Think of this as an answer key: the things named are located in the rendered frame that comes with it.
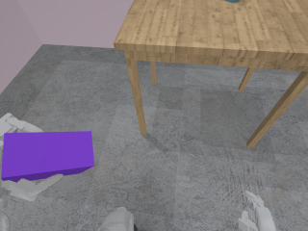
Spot table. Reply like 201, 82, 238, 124
113, 0, 308, 147

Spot robot right hand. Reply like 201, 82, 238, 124
238, 191, 277, 231

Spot sponge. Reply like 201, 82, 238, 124
1, 131, 94, 183

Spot robot left thigh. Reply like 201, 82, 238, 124
98, 210, 134, 231

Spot left robot forearm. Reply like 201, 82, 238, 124
0, 197, 11, 231

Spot robot left hand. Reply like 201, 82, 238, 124
0, 113, 64, 202

